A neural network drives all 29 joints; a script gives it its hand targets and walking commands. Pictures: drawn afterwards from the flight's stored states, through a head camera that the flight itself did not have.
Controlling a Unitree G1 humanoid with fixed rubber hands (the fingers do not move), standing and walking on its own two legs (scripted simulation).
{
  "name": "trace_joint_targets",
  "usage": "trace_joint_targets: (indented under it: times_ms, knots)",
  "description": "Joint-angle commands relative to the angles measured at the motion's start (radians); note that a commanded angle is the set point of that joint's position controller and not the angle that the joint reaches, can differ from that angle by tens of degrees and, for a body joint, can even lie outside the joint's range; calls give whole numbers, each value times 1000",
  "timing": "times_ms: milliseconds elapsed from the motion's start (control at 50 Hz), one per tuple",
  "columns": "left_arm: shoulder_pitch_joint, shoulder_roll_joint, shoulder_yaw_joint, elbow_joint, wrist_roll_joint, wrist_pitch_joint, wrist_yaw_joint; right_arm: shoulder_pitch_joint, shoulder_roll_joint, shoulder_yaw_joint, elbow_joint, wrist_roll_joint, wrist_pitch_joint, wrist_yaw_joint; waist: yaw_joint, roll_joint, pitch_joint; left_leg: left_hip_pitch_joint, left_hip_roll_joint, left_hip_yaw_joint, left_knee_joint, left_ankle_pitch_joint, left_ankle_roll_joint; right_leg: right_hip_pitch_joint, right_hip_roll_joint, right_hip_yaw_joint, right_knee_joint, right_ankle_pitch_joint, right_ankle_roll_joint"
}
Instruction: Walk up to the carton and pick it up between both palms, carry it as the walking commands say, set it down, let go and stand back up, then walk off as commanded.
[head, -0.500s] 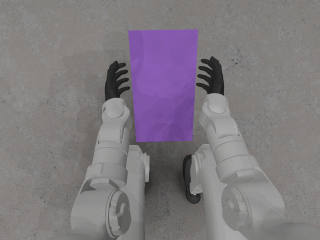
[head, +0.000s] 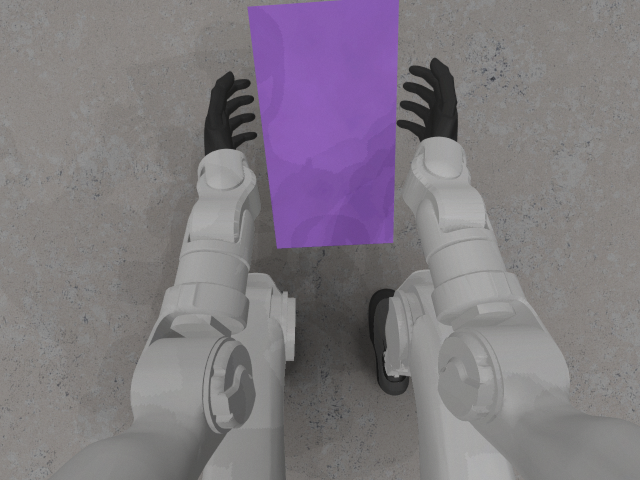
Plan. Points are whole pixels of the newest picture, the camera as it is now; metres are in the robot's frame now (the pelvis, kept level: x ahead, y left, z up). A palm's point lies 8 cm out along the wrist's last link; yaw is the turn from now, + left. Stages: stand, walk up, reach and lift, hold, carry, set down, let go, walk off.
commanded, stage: set down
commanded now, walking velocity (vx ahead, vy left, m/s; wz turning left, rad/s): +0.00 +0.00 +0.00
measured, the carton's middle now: (328, 128) +0.52 +0.02 -0.24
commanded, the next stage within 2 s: none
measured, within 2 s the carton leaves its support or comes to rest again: neither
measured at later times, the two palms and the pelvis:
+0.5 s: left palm (232, 133) +0.50 +0.15 -0.21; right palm (413, 114) +0.52 -0.08 -0.19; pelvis -0.01 +0.00 -0.05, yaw +0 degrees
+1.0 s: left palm (246, 107) +0.55 +0.14 -0.24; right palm (430, 97) +0.56 -0.12 -0.23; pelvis +0.01 +0.00 -0.07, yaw +0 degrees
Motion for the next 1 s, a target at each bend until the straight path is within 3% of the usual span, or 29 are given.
trace_joint_targets:
  times_ms: [0, 60, 100, 120, 160, 220, 240, 260, 280, 300, 320, 380, 400, 460, 480, 500, 540, 600, 640, 660, 760, 800, 820, 840, 940, 980]
  knots:
    - [-765, -806, -507, -87, -104, -68, -317, -694, 923, 528, 9, 60, -10, 310, 18, 19, -1246, 518, -97, 188, -69, 176, 29, 674, 166, 40, -84, 205, 51]
    - [-798, -812, -523, -94, -115, -63, -320, -716, 903, 515, 4, 60, -7, 315, -2, 44, -1267, 534, -95, 178, -60, 179, 26, 640, 164, 29, -55, 202, 50]
    - [-808, -786, -509, -61, -114, -65, -322, -713, 900, 510, 47, 60, -4, 322, 11, 19, -1229, 513, -94, 180, -47, 169, 25, 620, 161, 24, -44, 194, 53]
    - [-820, -792, -520, -101, -122, -68, -323, -737, 901, 518, 2, 68, -8, 321, 7, 26, -1267, 511, -93, 182, -31, 197, 28, 631, 158, 30, -33, 220, 50]
    - [-828, -776, -527, -82, -131, -69, -322, -716, 885, 507, 48, 64, -4, 323, -2, 34, -1255, 515, -91, 182, -20, 181, 20, 622, 155, 22, -17, 206, 49]
    - [-816, -776, -513, -53, -132, -68, -326, -764, 858, 516, 25, 74, -11, 327, 12, 35, -1244, 488, -92, 186, -5, 205, 20, 617, 150, 21, 4, 236, 52]
    - [-867, -756, -531, -85, -148, -74, -327, -746, 869, 517, 36, 75, -8, 328, -3, 17, -1271, 498, -89, 185, 11, 199, 19, 636, 154, 23, 13, 238, 49]
    - [-877, -766, -540, -91, -153, -71, -326, -791, 852, 529, 3, 85, -14, 329, -2, 40, -1302, 518, -89, 185, 15, 209, 22, 625, 152, 22, 18, 232, 50]
    - [-874, -757, -539, -66, -161, -71, -327, -774, 848, 527, 43, 87, -13, 329, -2, 32, -1292, 506, -87, 187, 22, 206, 15, 638, 146, 16, 25, 239, 50]
    - [-902, -743, -564, -112, -176, -79, -322, -757, 862, 540, 48, 94, -7, 331, 6, 33, -1332, 521, -90, 191, 36, 220, 14, 647, 149, 17, 43, 257, 45]
    - [-926, -732, -578, -109, -188, -77, -323, -790, 836, 550, 25, 101, -13, 326, -8, 35, -1356, 532, -85, 185, 44, 226, 16, 657, 146, 16, 47, 261, 47]
    - [-954, -720, -637, -159, -230, -83, -306, -842, 826, 625, -30, 159, -19, 320, 8, 65, -1521, 637, -84, 196, 79, 317, 11, 734, 139, 10, 95, 338, 47]
    - [-962, -729, -643, -138, -251, -82, -313, -803, 834, 598, 11, 141, -14, 322, -28, 47, -1482, 610, -86, 184, 87, 306, 13, 723, 136, 6, 103, 342, 42]
    - [-940, -736, -588, -44, -231, -73, -340, -709, 842, 512, 158, 95, 6, 343, -39, 54, -1320, 501, -82, 196, 92, 245, 7, 667, 137, 5, 98, 306, 34]
    - [-941, -745, -568, -14, -213, -69, -353, -689, 846, 465, 206, 65, 12, 353, -64, 65, -1236, 455, -84, 201, 88, 215, 9, 628, 141, -1, 98, 282, 35]
    - [-917, -729, -524, 50, -180, -61, -365, -673, 846, 419, 268, 42, 21, 370, -46, 78, -1101, 403, -83, 200, 78, 169, 9, 550, 140, -2, 96, 231, 34]
    - [-906, -717, -456, 79, -137, -58, -385, -658, 843, 342, 287, 1, 27, 397, -55, 65, -1001, 337, -80, 199, 84, 132, 13, 478, 138, -7, 98, 194, 28]
    - [-825, -679, -341, 155, -52, -47, -396, -657, 807, 278, 330, -43, 34, 421, -5, 56, -854, 270, -73, 202, 78, 118, 24, 405, 136, 12, 92, 166, 26]
    - [-782, -620, -292, 176, -31, -43, -401, -634, 767, 238, 358, -63, 37, 434, -19, 16, -788, 223, -70, 190, 82, 92, 35, 353, 134, 4, 89, 136, 27]
    - [-760, -607, -273, 182, -7, -43, -400, -634, 765, 230, 350, -61, 34, 443, 13, 34, -792, 241, -63, 193, 81, 116, 40, 338, 135, 11, 98, 151, 26]
    - [-667, -562, -187, 264, 39, -36, -408, -628, 731, 206, 384, -63, 35, 461, 31, -10, -727, 193, -59, 180, 102, 131, 55, 311, 129, 19, 108, 166, 32]
    - [-645, -551, -182, 264, 51, -35, -409, -599, 716, 183, 379, -70, 34, 466, 18, 15, -728, 198, -55, 179, 110, 156, 56, 290, 130, 20, 114, 186, 29]
    - [-649, -553, -178, 256, 38, -38, -411, -595, 721, 191, 380, -71, 35, 469, 16, -11, -756, 203, -58, 174, 117, 162, 59, 302, 130, 16, 125, 191, 32]
    - [-641, -555, -182, 264, 47, -36, -412, -557, 737, 179, 413, -77, 40, 470, 10, 16, -760, 207, -59, 181, 118, 169, 56, 309, 130, 16, 122, 207, 29]
    - [-595, -565, -185, 268, 38, -47, -417, -524, 771, 215, 392, -74, 33, 470, 35, -20, -782, 188, -59, 176, 136, 230, 55, 332, 132, 22, 141, 287, 36]
    - [-590, -566, -187, 266, 29, -51, -424, -506, 779, 215, 385, -80, 31, 467, 20, -26, -775, 164, -60, 178, 139, 235, 58, 341, 132, 22, 145, 313, 38]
